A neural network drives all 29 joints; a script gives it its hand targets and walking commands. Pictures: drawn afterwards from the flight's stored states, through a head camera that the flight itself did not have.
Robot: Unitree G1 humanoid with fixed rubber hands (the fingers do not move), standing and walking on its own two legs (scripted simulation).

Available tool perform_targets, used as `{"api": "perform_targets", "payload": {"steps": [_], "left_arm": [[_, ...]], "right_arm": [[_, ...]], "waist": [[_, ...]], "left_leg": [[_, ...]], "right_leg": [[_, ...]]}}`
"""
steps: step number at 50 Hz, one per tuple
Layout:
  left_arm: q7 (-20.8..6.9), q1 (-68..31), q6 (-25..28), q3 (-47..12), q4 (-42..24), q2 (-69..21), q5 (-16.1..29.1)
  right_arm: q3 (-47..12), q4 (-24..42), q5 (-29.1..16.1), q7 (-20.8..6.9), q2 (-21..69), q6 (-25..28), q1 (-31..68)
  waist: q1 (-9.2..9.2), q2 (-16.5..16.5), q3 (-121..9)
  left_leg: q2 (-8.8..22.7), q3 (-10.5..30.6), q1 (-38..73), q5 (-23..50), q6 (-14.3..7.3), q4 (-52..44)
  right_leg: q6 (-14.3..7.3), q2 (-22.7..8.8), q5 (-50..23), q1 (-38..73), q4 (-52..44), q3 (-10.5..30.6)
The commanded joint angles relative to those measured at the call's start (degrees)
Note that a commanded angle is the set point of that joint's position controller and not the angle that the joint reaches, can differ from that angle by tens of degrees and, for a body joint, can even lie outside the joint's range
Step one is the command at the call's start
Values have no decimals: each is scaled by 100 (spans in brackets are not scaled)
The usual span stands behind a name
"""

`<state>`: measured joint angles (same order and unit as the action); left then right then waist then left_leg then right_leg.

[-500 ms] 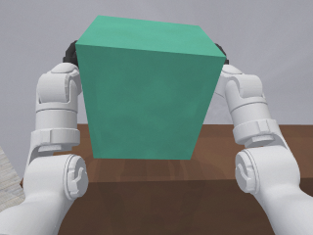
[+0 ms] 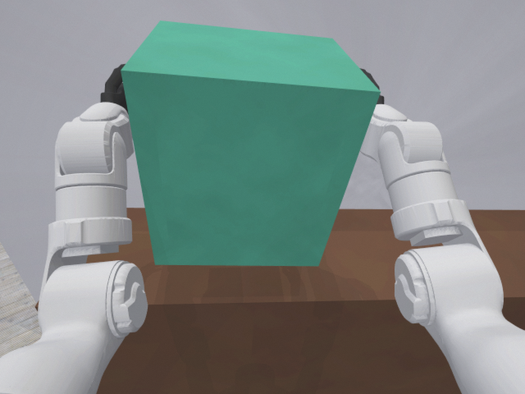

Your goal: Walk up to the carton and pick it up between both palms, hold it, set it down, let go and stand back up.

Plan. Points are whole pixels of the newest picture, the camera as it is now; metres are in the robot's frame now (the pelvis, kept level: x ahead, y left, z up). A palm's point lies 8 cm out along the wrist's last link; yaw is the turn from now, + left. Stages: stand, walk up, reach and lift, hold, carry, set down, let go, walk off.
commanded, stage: hold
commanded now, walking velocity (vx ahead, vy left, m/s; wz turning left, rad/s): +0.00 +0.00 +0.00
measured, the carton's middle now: (244, 151) +0.37 +0.01 +0.25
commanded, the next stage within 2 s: none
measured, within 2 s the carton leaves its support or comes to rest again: neither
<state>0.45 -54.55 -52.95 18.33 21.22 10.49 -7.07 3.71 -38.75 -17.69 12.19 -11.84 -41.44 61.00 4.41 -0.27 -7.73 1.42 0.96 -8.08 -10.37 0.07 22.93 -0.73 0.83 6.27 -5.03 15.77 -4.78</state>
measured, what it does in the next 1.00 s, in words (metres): stands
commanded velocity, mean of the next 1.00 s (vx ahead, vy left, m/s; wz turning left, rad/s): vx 0.00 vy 0.00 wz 0.00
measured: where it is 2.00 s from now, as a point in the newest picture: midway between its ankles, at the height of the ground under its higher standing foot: outside the picture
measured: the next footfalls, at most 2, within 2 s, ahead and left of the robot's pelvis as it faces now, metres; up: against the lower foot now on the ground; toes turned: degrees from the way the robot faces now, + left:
none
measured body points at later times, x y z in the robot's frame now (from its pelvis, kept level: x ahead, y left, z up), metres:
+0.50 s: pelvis +0.01 +0.00 +0.00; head -0.07 +0.02 +0.44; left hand +0.40 +0.18 +0.30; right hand +0.39 -0.17 +0.30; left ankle +0.03 +0.12 -0.75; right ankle +0.03 -0.11 -0.75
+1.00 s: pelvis +0.00 +0.00 +0.00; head -0.09 +0.02 +0.44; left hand +0.38 +0.18 +0.31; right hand +0.38 -0.16 +0.31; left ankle +0.03 +0.12 -0.75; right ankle +0.03 -0.11 -0.75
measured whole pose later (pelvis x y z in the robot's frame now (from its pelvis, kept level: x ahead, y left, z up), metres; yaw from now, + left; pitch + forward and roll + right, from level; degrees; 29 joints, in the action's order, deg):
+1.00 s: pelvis +0.00 +0.00 +0.00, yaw +0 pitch -5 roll -2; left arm 0.5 -54.6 -52.6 18.3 21.7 10.5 -7.1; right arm 3.7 -39.0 -17.7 12.2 -11.8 -41.4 61.0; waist 4.4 -0.3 -7.7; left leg 1.4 1.0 -8.1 -10.2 0.1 22.9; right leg -0.8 0.8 6.2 -5.0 15.8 -4.8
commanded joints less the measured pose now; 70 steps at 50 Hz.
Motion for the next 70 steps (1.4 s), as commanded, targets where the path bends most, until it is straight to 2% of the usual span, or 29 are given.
{"api": "perform_targets", "payload": {"steps": [1,5,9,17,29,36,41,49,54,57,59,63,70], "left_arm": [[-982,-4916,536,-2114,-515,-3420,1099],[-995,-4989,597,-1949,-126,-3399,974],[-955,-5144,700,-2021,-190,-3493,1035],[-840,-5015,735,-2190,-602,-3508,1187],[-834,-4538,534,-2418,-1488,-3415,1321],[-978,-4418,385,-2204,-1164,-3276,1139],[-979,-4677,458,-2257,-1090,-3388,1207],[-974,-4970,556,-2052,-345,-3413,1065],[-984,-5136,663,-1975,-82,-3455,996],[-924,-5213,748,-2086,-231,-3532,1104],[-874,-5228,785,-2180,-392,-3587,1197],[-842,-5051,748,-2156,-533,-3503,1182],[-835,-4795,647,-2315,-1085,-3472,1273]], "right_arm": [[-1309,1300,-1180,-973,3313,344,5160],[-1162,1038,-1009,-1034,3336,407,5259],[-1183,1087,-1018,-1068,3435,511,5372],[-1547,1506,-1261,-995,3594,544,5297],[-1946,2279,-1749,-764,3419,330,4915],[-1697,1903,-1552,-765,3208,196,4804],[-1575,1853,-1468,-834,3275,258,5026],[-1253,1186,-1125,-997,3326,364,5235],[-1130,984,-983,-1064,3382,455,5321],[-1213,1174,-1054,-1072,3493,553,5448],[-1339,1348,-1142,-1056,3569,586,5487],[-1521,1461,-1242,-1001,3617,552,5336],[-1806,1892,-1537,-869,3547,441,5107]], "waist": [[31,599,-2290],[1,584,-2035],[-10,615,-2183],[-86,486,-2639],[0,593,-3181],[48,560,-2665],[53,611,-2717],[0,600,-2181],[12,619,-2046],[-16,621,-2319],[-40,572,-2519],[-110,469,-2605],[-67,520,-2970]], "left_leg": [[-161,282,-721,114,169,-752],[-91,312,-1050,-444,62,-951],[-84,326,-1108,-497,35,-968],[-228,271,-517,502,119,-590],[-352,248,14,1827,343,-210],[-302,235,-185,1276,316,-409],[-260,257,-277,1045,297,-474],[-141,286,-842,-130,120,-826],[-50,351,-1174,-658,30,-1028],[-91,335,-1090,-455,33,-938],[-148,310,-877,-74,64,-786],[-222,267,-572,391,95,-615],[-300,252,-154,1298,220,-350]], "right_leg": [[29,233,-468,1355,86,775],[44,231,-187,1386,110,767],[64,237,-229,1455,173,751],[61,234,-733,1355,109,769],[126,310,-2053,1793,240,765],[107,258,-1523,1673,160,788],[57,256,-1225,1518,127,790],[32,225,-325,1312,87,770],[56,247,-122,1417,162,753],[67,244,-289,1448,189,750],[64,244,-461,1384,165,751],[57,235,-656,1332,101,771],[89,279,-1433,1544,170,770]]}}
